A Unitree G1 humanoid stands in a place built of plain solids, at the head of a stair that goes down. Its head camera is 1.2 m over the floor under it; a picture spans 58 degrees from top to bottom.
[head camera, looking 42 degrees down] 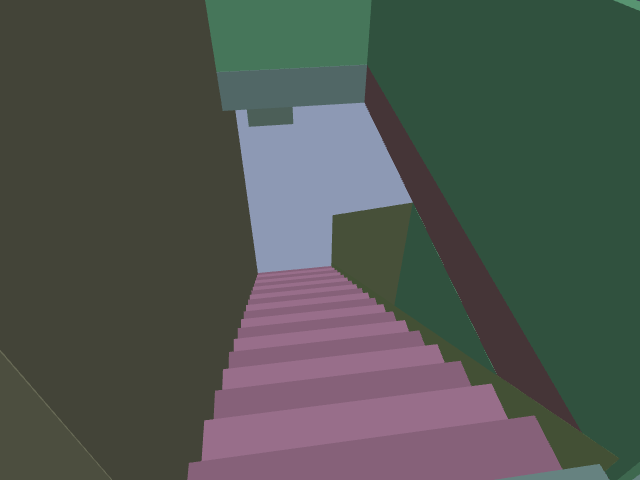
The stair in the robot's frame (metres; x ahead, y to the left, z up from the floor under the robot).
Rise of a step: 0.18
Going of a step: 0.22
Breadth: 1.12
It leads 8 degrees to the left of straight ahead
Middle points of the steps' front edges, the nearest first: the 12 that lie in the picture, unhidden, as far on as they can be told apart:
0.60 -0.15 -0.18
0.82 -0.13 -0.36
1.04 -0.10 -0.55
1.26 -0.07 -0.73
1.47 -0.04 -0.91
1.69 -0.01 -1.10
1.91 0.02 -1.28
2.13 0.05 -1.46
2.35 0.08 -1.65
2.57 0.11 -1.83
2.79 0.14 -2.01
3.01 0.17 -2.20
